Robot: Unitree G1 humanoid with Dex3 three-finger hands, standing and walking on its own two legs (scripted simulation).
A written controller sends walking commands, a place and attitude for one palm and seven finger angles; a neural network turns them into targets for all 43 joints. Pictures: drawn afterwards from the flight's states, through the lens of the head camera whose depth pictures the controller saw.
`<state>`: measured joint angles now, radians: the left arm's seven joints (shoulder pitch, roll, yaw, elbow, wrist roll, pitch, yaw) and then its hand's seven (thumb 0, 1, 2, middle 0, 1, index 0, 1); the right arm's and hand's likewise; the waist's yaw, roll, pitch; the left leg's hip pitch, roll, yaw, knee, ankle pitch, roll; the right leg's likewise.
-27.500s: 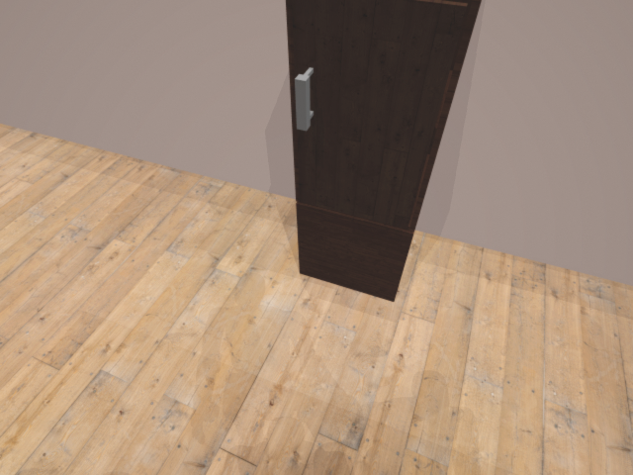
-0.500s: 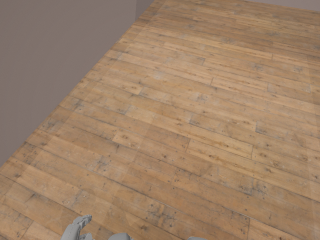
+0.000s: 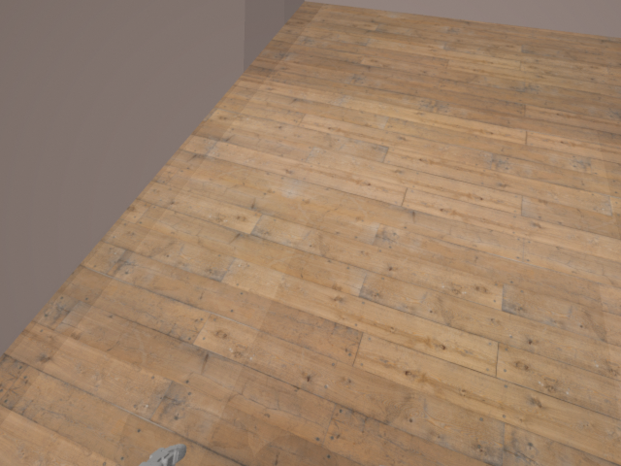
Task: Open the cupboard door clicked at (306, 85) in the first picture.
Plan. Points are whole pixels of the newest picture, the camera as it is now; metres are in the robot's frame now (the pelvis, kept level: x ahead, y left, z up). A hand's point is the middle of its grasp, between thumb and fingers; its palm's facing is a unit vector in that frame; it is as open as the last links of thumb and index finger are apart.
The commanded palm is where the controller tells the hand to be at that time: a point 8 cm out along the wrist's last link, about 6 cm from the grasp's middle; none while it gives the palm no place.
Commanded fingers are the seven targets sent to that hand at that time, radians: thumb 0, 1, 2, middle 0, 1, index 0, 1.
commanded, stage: walk to a spot facing it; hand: left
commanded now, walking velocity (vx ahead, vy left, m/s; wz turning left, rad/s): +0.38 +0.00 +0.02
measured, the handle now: out of the picture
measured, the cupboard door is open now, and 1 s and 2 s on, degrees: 53 53 53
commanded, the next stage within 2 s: turn to face it in 0.38 s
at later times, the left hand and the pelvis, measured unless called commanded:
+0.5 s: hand (221, 359) +0.30 +0.17 -0.15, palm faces +0.06 -0.98 -0.19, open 7.4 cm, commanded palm none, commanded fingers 0.00 0.90 0.90 -0.20 -0.30 -0.20 -0.30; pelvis +0.23 -0.02 +0.01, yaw +2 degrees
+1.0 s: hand (231, 294) +0.42 +0.17 -0.15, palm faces +0.30 -0.92 -0.23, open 7.4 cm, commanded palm none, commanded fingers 0.00 0.90 0.90 -0.20 -0.30 -0.20 -0.30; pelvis +0.38 -0.05 +0.01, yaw +16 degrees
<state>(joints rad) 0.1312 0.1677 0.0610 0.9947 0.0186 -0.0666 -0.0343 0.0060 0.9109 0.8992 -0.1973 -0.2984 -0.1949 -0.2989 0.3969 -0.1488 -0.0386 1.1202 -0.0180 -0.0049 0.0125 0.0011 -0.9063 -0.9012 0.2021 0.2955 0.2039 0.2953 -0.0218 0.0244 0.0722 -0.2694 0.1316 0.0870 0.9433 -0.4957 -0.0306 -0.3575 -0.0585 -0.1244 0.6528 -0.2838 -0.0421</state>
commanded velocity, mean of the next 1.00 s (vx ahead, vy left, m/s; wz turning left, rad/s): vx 0.15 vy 0.00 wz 0.34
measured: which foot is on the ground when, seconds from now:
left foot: up 0.00-0.22, down 0.24-0.52, up 0.54-0.78, down 0.80-1.00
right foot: down 0.00-0.26, up 0.28-0.50, down 0.52-0.80, up 0.82-1.00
